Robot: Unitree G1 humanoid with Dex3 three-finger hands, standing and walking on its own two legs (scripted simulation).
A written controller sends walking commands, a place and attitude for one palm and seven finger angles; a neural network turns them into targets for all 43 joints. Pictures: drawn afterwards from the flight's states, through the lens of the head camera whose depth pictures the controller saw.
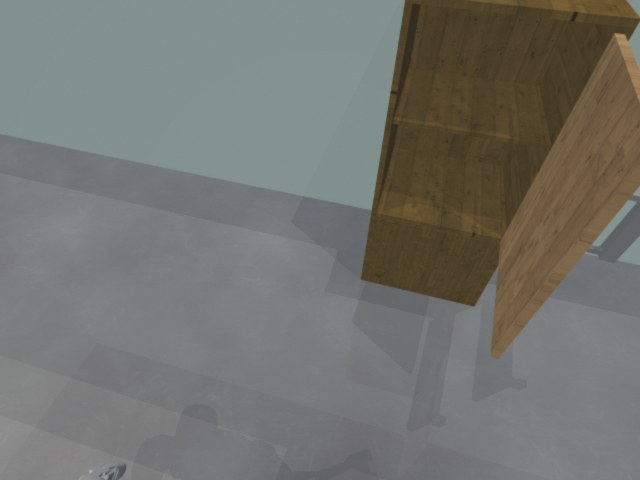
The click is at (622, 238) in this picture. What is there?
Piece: cupboard door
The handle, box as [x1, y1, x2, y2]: [586, 192, 639, 262]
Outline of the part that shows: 638,192 634,192 629,198 637,202 600,246 598,247 591,245 586,251 597,254 599,259 614,262 639,235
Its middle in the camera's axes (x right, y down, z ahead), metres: +0.47 -0.02 +0.62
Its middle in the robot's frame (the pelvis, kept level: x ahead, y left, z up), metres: +0.51 -0.44 +0.04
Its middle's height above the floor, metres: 0.81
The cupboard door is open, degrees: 85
